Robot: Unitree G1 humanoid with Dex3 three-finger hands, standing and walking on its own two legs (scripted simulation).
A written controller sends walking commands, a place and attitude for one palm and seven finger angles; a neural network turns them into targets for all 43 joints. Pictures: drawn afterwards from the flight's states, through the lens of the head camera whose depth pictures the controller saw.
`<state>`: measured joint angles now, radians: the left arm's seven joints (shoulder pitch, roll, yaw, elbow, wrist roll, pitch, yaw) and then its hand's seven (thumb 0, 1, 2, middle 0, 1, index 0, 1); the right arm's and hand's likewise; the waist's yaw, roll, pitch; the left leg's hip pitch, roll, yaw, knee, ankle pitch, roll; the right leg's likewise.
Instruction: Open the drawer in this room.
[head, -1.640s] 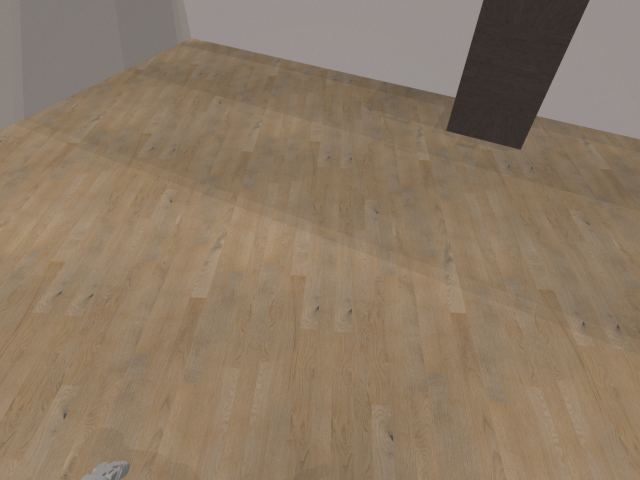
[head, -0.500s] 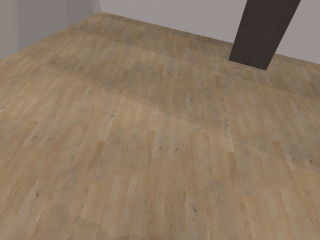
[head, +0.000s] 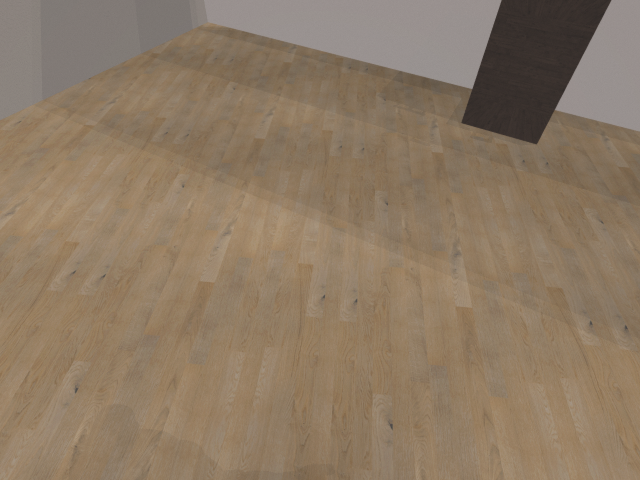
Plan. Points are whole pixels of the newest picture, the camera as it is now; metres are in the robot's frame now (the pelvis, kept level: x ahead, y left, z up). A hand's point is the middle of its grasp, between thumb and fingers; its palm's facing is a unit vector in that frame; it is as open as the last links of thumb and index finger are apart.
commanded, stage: stand and wait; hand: left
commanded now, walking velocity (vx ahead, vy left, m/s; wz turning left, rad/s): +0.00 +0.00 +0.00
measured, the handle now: out of the picture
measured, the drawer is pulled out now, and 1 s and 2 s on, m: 0.00 0.00 0.00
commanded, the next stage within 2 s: turn or walk to find it in 1.38 s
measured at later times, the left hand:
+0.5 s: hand out of the picture +0.10 +0.24 -0.15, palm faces -0.04 -0.94 -0.34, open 7.4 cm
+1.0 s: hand out of the picture +0.09 +0.24 -0.15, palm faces -0.04 -0.94 -0.34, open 7.4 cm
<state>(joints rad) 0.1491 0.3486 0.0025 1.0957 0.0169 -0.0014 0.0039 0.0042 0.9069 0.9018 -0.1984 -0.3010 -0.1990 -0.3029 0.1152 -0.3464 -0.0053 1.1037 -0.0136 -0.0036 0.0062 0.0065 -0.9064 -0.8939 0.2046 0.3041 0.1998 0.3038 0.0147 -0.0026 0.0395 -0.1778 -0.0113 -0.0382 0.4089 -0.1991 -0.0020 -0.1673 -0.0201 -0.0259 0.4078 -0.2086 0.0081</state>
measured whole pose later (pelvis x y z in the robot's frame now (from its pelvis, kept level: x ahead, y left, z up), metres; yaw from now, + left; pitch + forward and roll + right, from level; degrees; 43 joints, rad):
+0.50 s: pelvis +0.01 +0.00 +0.00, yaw -1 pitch -2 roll +0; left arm 0.12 0.34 -0.01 1.09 0.01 -0.01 0.00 0.00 0.91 0.90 -0.20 -0.30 -0.20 -0.30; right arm 0.10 -0.34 0.01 1.11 -0.01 -0.01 0.01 0.01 -0.91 -0.89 0.21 0.30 0.20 0.30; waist 0.01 0.00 0.04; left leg -0.13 0.00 -0.03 0.35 -0.19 -0.01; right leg -0.13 -0.01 -0.01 0.36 -0.20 0.00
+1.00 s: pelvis +0.01 -0.01 +0.00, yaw -1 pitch -2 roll +0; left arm 0.13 0.34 -0.01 1.10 0.01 -0.01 0.00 0.00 0.91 0.90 -0.20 -0.30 -0.20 -0.30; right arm 0.10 -0.35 0.01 1.12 -0.01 -0.01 0.00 0.01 -0.91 -0.89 0.20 0.30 0.20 0.30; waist 0.01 0.00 0.04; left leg -0.12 0.01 -0.02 0.35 -0.19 -0.01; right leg -0.12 0.00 -0.01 0.35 -0.20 0.00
